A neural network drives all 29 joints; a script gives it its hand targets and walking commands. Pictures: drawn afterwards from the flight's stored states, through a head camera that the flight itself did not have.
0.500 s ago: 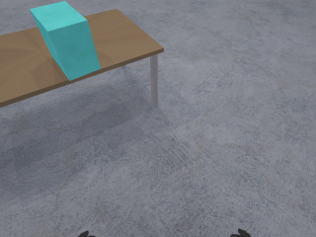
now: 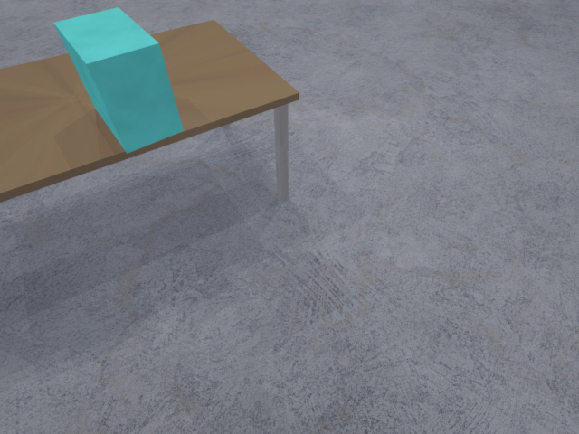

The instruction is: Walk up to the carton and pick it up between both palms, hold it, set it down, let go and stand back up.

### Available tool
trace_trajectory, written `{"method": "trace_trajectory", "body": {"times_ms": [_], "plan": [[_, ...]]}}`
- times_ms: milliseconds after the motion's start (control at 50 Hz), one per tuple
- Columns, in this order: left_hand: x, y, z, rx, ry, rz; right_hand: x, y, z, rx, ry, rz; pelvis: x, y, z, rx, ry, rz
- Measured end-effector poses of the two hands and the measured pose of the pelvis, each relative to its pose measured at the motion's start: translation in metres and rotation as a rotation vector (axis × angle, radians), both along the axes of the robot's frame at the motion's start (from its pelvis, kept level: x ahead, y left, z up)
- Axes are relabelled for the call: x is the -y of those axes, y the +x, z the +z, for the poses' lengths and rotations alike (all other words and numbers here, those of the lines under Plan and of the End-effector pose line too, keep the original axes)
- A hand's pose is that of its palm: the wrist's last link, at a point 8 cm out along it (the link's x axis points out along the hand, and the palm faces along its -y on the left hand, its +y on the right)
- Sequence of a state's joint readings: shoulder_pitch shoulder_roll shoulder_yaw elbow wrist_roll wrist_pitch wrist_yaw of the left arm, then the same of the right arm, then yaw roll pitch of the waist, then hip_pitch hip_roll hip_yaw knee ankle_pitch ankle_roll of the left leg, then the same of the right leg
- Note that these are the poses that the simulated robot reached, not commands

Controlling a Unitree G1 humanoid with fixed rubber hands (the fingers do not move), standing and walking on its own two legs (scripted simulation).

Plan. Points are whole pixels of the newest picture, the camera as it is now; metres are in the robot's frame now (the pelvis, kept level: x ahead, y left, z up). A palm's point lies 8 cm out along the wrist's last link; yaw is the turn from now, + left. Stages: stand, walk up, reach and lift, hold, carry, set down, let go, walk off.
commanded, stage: walk up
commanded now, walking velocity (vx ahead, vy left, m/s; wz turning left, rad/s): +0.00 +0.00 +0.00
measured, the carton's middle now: (122, 80) +1.08 +0.51 -0.08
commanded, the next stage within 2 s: none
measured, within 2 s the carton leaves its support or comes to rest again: neither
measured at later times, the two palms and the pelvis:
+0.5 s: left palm out of the picture +0.04 +0.35 -0.19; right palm (409, 387) +0.21 -0.18 -0.13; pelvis +0.08 +0.08 -0.04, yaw +18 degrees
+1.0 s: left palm (111, 371) +0.25 +0.31 -0.14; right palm (359, 244) +0.51 -0.14 -0.15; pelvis +0.31 +0.06 -0.04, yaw +31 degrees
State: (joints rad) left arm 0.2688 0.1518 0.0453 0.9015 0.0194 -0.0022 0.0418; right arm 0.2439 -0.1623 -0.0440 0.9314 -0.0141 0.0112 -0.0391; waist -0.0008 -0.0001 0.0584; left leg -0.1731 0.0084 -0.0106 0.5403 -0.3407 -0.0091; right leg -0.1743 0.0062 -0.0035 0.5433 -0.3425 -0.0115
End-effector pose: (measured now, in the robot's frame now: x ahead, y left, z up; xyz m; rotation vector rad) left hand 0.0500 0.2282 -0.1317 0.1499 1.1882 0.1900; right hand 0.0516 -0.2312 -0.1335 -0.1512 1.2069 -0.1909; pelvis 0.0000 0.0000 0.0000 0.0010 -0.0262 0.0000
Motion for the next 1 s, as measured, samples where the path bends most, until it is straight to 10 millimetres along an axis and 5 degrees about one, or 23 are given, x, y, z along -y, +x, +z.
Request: {"method": "trace_trajectory", "body": {"times_ms": [140, 220, 340, 420, 520, 620, 700, 780, 880, 940, 1000], "plan": [[-0.002, -0.013, -0.002, -0.025, 0.006, 0.008, -0.001, -0.017, -0.004, -0.055, 0.01, 0.018, 0.0, 0.001, -0.001, 0.006, -0.009, 0.029], [-0.025, -0.02, -0.002, 0.04, 0.043, 0.088, 0.004, -0.005, -0.005, -0.101, -0.018, 0.151, -0.008, 0.007, -0.007, 0.017, -0.036, 0.131], [-0.071, -0.053, -0.008, -0.008, 0.08, 0.178, -0.009, 0.085, 0.016, 0.014, -0.081, 0.309, -0.033, 0.033, -0.01, 0.036, -0.052, 0.22], [-0.102, -0.051, -0.035, -0.06, 0.065, 0.189, -0.037, 0.148, 0.021, 0.136, -0.126, 0.377, -0.059, 0.06, -0.028, 0.043, -0.027, 0.268], [-0.122, 0.005, -0.053, 0.015, 0.012, 0.174, -0.059, 0.161, 0.006, 0.122, -0.142, 0.336, -0.077, 0.087, -0.044, 0.06, 0.023, 0.332], [-0.124, 0.084, -0.032, 0.173, 0.004, 0.141, -0.073, 0.167, 0.012, 0.065, -0.126, 0.357, -0.08, 0.121, -0.032, 0.079, 0.035, 0.362], [-0.12, 0.131, -0.014, 0.231, 0.006, 0.146, -0.076, 0.195, 0.016, 0.066, -0.104, 0.384, -0.078, 0.155, -0.024, 0.08, 0.033, 0.389], [-0.116, 0.166, -0.003, 0.252, 0.024, 0.182, -0.071, 0.248, 0.012, 0.088, -0.09, 0.42, -0.074, 0.198, -0.023, 0.069, 0.03, 0.415], [-0.11, 0.202, -0.005, 0.244, 0.088, 0.25, -0.063, 0.347, -0.009, 0.145, -0.068, 0.495, -0.06, 0.264, -0.04, 0.049, 0.03, 0.44], [-0.099, 0.209, -0.01, 0.234, 0.121, 0.34, -0.067, 0.409, -0.025, 0.159, -0.06, 0.582, -0.054, 0.293, -0.051, 0.06, -0.019, 0.489], [-0.082, 0.199, -0.008, 0.182, 0.109, 0.459, -0.089, 0.46, -0.021, 0.184, -0.037, 0.672, -0.056, 0.314, -0.045, 0.065, -0.019, 0.531]]}}
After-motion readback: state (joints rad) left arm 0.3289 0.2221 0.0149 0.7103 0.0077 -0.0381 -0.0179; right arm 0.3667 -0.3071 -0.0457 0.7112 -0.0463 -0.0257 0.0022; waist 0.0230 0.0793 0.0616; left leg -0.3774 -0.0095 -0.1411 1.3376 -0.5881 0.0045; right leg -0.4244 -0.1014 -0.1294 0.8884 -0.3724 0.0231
